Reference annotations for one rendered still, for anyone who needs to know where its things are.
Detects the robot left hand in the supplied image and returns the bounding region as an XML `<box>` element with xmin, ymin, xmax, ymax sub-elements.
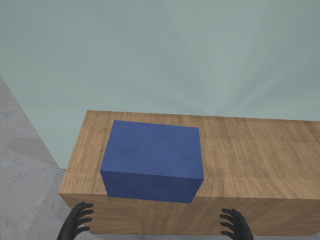
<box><xmin>57</xmin><ymin>201</ymin><xmax>94</xmax><ymax>240</ymax></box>

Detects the pedestal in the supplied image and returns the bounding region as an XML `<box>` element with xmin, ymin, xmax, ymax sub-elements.
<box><xmin>58</xmin><ymin>110</ymin><xmax>320</xmax><ymax>237</ymax></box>

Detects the carton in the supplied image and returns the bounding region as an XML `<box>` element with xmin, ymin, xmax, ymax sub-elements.
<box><xmin>99</xmin><ymin>120</ymin><xmax>204</xmax><ymax>204</ymax></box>

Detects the robot right hand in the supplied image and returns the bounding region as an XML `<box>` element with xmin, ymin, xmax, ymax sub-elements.
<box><xmin>220</xmin><ymin>208</ymin><xmax>254</xmax><ymax>240</ymax></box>

